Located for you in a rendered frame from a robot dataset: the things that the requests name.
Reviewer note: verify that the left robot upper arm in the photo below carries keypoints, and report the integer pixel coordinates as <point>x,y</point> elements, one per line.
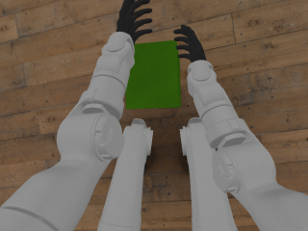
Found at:
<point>56,198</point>

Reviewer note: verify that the carton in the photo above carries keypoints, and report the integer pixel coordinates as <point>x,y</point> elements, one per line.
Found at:
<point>154,80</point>

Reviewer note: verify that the robot left forearm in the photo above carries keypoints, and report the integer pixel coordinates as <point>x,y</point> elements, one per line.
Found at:
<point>110,78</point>

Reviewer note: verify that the robot thigh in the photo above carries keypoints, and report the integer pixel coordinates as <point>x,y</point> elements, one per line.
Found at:
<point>211,209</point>
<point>122,209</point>

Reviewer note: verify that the left robot thigh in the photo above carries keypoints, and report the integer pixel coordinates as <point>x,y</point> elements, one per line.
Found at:
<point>122,209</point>

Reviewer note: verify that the right robot upper arm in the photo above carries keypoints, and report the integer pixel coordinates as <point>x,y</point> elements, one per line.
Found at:
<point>247,171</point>

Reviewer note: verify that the robot right forearm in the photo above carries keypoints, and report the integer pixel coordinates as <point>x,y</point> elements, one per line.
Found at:
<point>221,122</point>

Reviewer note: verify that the robot right hand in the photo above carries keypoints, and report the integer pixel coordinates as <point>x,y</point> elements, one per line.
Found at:
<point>194,46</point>

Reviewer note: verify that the robot left hand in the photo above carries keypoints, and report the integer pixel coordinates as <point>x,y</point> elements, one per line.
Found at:
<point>127,17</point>

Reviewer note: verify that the right robot thigh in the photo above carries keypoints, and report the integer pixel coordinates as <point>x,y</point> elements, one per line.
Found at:
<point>211,209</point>

